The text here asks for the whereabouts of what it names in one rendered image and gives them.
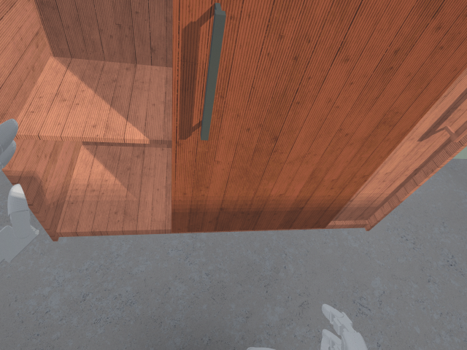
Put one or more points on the handle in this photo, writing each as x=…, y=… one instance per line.
x=459, y=134
x=214, y=60

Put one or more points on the wardrobe door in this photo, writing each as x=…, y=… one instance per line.
x=311, y=98
x=425, y=141

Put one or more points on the left robot hand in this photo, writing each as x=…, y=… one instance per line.
x=13, y=240

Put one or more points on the right robot hand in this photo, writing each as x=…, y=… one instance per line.
x=350, y=339

